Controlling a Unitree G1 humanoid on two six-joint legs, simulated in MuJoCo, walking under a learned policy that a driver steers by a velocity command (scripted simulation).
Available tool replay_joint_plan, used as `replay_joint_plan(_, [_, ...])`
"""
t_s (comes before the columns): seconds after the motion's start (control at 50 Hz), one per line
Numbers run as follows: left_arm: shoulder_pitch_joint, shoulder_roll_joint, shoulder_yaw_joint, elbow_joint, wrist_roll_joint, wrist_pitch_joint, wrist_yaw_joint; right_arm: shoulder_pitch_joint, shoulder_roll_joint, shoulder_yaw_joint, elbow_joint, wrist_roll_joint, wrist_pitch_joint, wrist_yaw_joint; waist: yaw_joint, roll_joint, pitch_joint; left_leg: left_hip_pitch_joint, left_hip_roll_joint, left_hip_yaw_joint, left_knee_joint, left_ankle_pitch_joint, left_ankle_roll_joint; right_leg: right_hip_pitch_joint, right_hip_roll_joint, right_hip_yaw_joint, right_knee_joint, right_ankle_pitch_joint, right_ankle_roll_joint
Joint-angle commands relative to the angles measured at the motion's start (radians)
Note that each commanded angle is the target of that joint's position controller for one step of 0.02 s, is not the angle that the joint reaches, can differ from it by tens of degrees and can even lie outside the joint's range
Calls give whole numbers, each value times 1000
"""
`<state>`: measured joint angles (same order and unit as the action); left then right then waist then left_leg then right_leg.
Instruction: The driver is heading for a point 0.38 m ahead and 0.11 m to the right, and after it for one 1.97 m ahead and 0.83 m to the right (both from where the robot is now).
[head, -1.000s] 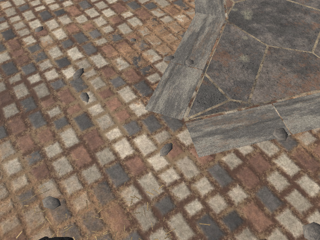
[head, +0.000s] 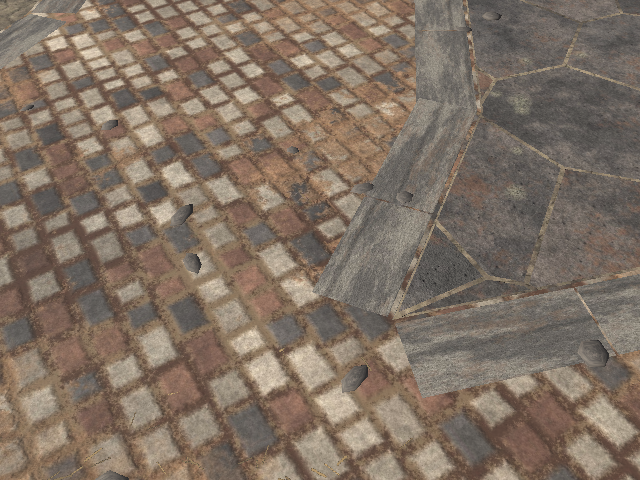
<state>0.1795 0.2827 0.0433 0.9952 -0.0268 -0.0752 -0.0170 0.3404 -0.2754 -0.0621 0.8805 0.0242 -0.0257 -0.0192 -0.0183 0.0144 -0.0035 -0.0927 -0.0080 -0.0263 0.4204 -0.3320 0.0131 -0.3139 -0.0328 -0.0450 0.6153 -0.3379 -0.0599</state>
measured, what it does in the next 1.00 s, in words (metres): walks ahead, turning right: left foot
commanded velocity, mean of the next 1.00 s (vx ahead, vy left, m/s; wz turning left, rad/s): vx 0.46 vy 0.00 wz -0.25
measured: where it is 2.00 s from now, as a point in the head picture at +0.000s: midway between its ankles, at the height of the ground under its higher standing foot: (462, 292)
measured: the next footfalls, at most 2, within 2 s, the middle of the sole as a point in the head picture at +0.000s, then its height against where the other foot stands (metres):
left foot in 0.52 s outside the picture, level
right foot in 1.04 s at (433, 416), level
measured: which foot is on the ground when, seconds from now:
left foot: down 0.00-0.04, up 0.06-0.50, down 0.52-1.00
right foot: down 0.00-0.54, up 0.56-1.00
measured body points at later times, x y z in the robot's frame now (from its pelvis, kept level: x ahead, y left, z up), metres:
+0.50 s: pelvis +0.23 -0.01 -0.02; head +0.27 -0.01 +0.43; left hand +0.14 +0.25 -0.15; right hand +0.49 -0.22 -0.09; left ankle +0.40 +0.10 -0.73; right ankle +0.03 -0.11 -0.74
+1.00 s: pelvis +0.51 -0.04 -0.01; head +0.53 -0.07 +0.44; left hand +0.76 +0.13 -0.10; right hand +0.45 -0.32 -0.15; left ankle +0.40 +0.11 -0.74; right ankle +0.63 -0.20 -0.72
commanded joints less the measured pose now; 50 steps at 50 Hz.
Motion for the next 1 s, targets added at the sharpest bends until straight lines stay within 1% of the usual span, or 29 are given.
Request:
replay_joint_plan(0.02, [175,99,36,45,6,-13,-5,-127,-119,-23,-75,-4,-18,4,129,47,0,-294,122,-109,-29,15,115,343,42,-22,-121,148,12])
replay_joint_plan(0.04, [291,170,53,59,9,-11,6,-152,-44,1,-94,-19,-25,10,171,-146,-26,-427,22,11,305,-9,39,453,-154,261,-260,13,-53])
replay_joint_plan(0.06, [354,262,66,63,17,-17,-3,-144,-27,2,-139,-7,-46,2,163,-350,-59,-630,-79,7,581,-241,1,531,-355,716,-435,-162,-209])
replay_joint_plan(0.08, [266,196,44,41,21,-29,-4,-134,-92,-13,-126,22,-61,1,124,-207,8,-712,-1,-87,733,-224,20,475,-377,736,-453,-284,-232])
replay_joint_plan(0.1, [191,143,30,13,18,-37,-3,-137,-114,-17,-121,31,-71,8,97,-159,73,-760,48,-88,759,-111,44,429,-336,628,-454,-283,-195])
replay_joint_plan(0.14, [117,112,15,-17,24,-40,-9,-146,-115,-25,-105,6,-76,9,63,-104,103,-736,112,-58,700,56,52,362,-264,446,-469,-72,-134])
replay_joint_plan(0.16, [120,88,6,-17,28,-36,-9,-152,-107,-27,-102,-3,-73,15,56,-107,93,-686,128,-45,662,111,45,333,-226,359,-476,43,-112])
replay_joint_plan(0.18, [141,84,3,-11,30,-32,-7,-155,-89,-24,-100,-6,-68,21,56,-118,82,-661,128,-24,634,149,34,324,-202,299,-480,152,-106])
replay_joint_plan(0.22, [183,100,3,0,30,-26,3,-188,-64,-20,-110,-12,-59,25,62,-98,76,-670,123,8,570,205,5,330,-182,222,-483,347,-117])
replay_joint_plan(0.26, [193,115,4,0,31,-19,15,-261,-41,-10,-138,-11,-57,26,71,-78,88,-661,114,26,443,268,-16,305,-166,166,-496,431,-117])
replay_joint_plan(0.32, [226,124,4,1,26,-14,27,-375,-17,6,-172,-3,-63,37,101,-89,111,-574,82,62,242,394,-21,257,-143,109,-530,408,-105])
replay_joint_plan(0.38, [289,119,7,22,15,-8,30,-463,-21,11,-200,1,-69,53,118,-79,144,-554,61,57,140,425,-6,304,-176,114,-526,410,-115])
replay_joint_plan(0.44, [291,132,20,22,7,4,34,-482,-52,4,-221,2,-81,66,78,-87,136,-541,49,26,78,358,25,408,-224,146,-449,541,-107])
replay_joint_plan(0.48, [263,161,34,7,10,12,36,-387,-102,-16,-200,-2,-86,62,11,-123,52,-375,3,48,75,288,53,435,-226,153,-322,827,-88])
replay_joint_plan(0.5, [245,157,33,-1,16,20,35,-239,-141,-38,-159,1,-86,52,-68,-129,-46,-171,-21,69,61,289,80,399,-189,131,-161,940,-66])
replay_joint_plan(0.52, [227,130,22,-23,27,21,33,-41,-186,-57,-112,-7,-83,38,-154,-121,-184,158,69,-15,119,292,127,210,-144,119,80,794,-37])
replay_joint_plan(0.54, [353,-13,-14,-46,26,8,24,83,-282,-80,-81,-34,-77,33,-110,110,-379,589,354,-446,87,82,269,-201,24,59,487,306,33])
replay_joint_plan(0.56, [366,3,-14,-26,4,-11,21,83,-196,-54,-75,-30,-74,37,-110,207,-466,578,443,-719,-88,-48,298,-305,69,186,670,-225,30])
replay_joint_plan(0.58, [254,114,22,-66,-28,-20,22,-8,-135,-33,-79,-21,-76,34,-98,157,-259,411,398,-574,-131,-98,233,-385,7,193,727,-179,18])
replay_joint_plan(0.6, [186,123,27,-90,-33,-21,29,-92,-103,-24,-85,-16,-79,32,-68,106,-130,241,367,-425,-164,-39,199,-385,-44,157,701,-87,11])
replay_joint_plan(0.62, [158,102,30,-96,-17,-17,36,-148,-73,-17,-78,-20,-86,36,-36,57,-53,93,328,-314,-204,58,180,-346,-78,148,650,-21,11])
replay_joint_plan(0.64, [184,77,36,-89,-9,-3,38,-185,-51,-11,-72,-31,-96,39,4,78,-27,-1,290,-214,-236,123,160,-277,-108,157,608,26,10])
replay_joint_plan(0.68, [221,23,34,-90,-10,28,36,-218,-40,-14,-55,-35,-104,44,43,87,2,-105,266,-107,-288,169,165,-218,-127,148,583,45,15])
replay_joint_plan(0.74, [150,30,41,-147,-2,54,39,-213,-80,-26,-29,-37,-112,32,55,61,57,-140,274,-7,-335,223,185,-304,-144,155,507,134,34])
replay_joint_plan(0.78, [98,36,42,-174,4,50,30,-190,-101,-31,-17,-40,-109,20,43,41,68,-106,267,53,-340,262,184,-351,-140,155,402,247,43])
replay_joint_plan(0.84, [-8,19,31,-212,7,35,4,-161,-133,-37,-11,-36,-98,6,7,11,81,-65,248,149,-335,323,165,-332,-121,91,209,380,43])
replay_joint_plan(0.92, [-141,18,20,-283,7,32,-25,-78,-170,-49,10,-17,-71,1,-45,-5,111,86,289,196,-289,367,151,-375,-101,33,72,352,20])
replay_joint_plan(0.96, [-163,34,24,-315,6,34,-36,-62,-187,-56,14,-6,-52,1,-39,9,107,166,310,215,-225,484,133,-374,-76,3,39,266,-5])
replay_joint_plan(1.0, [-106,73,44,-326,6,40,-40,-84,-214,-64,3,1,-36,-1,12,49,42,201,309,246,-73,825,108,-251,-6,-58,34,159,-44])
